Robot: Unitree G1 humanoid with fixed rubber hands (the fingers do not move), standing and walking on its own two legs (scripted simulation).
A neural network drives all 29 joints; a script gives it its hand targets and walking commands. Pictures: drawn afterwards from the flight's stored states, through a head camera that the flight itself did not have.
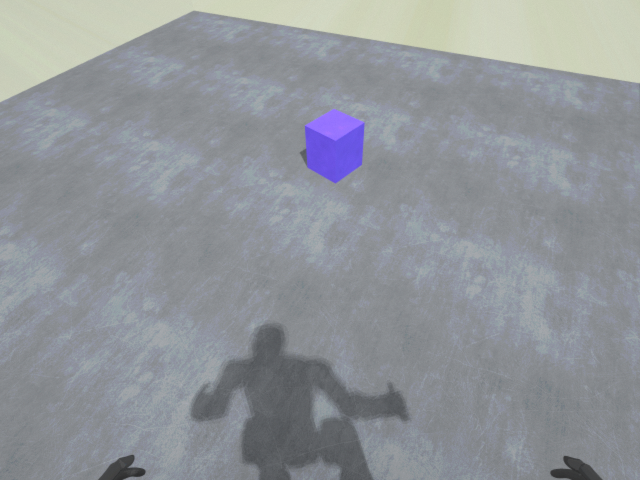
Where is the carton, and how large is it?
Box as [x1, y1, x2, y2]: [305, 109, 364, 183]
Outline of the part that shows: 333,109 305,125 307,167 335,183 361,164 364,122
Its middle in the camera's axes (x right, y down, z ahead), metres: +0.07 -0.47 +1.97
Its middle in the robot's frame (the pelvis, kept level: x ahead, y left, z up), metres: +1.73 +0.01 -0.65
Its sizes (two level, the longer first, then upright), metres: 0.210 0.200 0.250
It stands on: the floor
